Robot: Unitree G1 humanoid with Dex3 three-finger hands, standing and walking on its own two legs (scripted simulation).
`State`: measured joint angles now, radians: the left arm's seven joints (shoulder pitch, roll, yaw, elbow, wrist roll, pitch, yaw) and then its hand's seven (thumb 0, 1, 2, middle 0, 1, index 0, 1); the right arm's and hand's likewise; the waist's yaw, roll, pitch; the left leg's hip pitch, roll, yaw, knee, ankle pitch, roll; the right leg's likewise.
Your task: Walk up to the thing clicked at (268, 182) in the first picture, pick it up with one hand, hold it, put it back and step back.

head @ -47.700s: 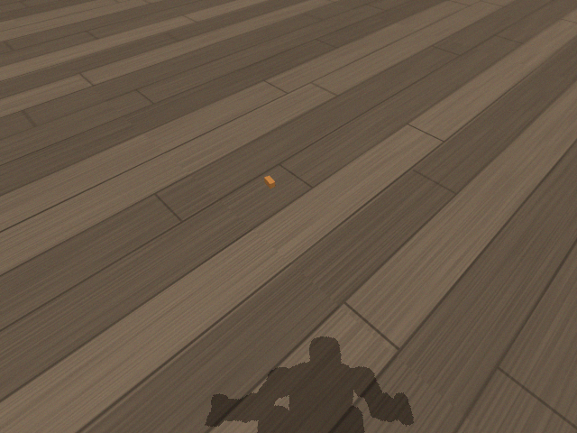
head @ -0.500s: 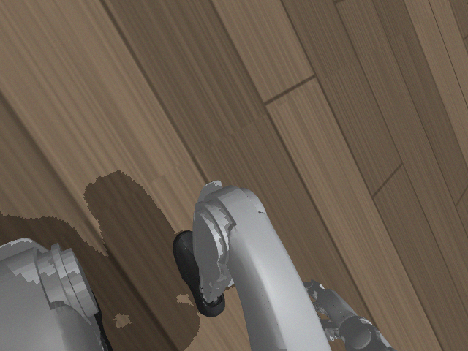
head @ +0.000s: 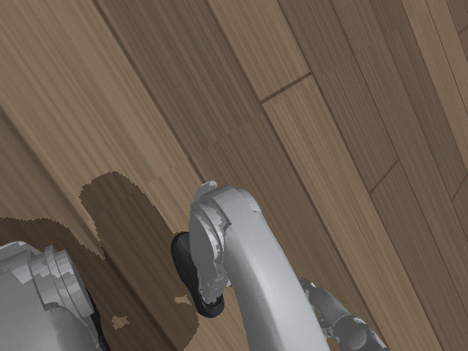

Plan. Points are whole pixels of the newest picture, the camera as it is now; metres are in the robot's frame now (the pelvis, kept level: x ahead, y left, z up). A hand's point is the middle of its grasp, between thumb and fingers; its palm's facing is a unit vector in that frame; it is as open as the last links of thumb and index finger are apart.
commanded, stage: rest palm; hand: left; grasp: from above
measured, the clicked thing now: out of the picture +0.50 +0.43 -0.31
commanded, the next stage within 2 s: none
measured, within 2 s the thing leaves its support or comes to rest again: neither
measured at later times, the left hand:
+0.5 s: hand out of the picture +0.46 +0.41 -0.21, palm faces -0.45 -0.14 -0.88, open 13.2 cm
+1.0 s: hand out of the picture +0.46 +0.41 -0.20, palm faces -0.46 -0.13 -0.88, open 12.8 cm
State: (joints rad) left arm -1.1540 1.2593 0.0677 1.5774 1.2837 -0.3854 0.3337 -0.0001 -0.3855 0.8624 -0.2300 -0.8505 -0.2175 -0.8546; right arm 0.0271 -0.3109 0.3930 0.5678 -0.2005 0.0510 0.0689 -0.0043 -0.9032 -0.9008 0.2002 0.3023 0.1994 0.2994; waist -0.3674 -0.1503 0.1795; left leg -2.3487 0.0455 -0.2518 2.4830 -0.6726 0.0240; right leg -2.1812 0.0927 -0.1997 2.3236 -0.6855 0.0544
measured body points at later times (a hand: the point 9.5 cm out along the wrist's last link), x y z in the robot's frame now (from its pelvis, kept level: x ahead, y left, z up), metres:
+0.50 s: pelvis +0.00 +0.00 +0.00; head +0.28 +0.15 +0.32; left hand +0.48 +0.42 -0.16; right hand +0.09 -0.25 -0.06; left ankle +0.07 +0.12 -0.29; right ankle +0.11 -0.12 -0.29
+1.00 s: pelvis +0.00 +0.00 +0.00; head +0.27 +0.15 +0.32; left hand +0.48 +0.41 -0.15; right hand +0.09 -0.25 -0.06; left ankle +0.07 +0.13 -0.29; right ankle +0.11 -0.12 -0.29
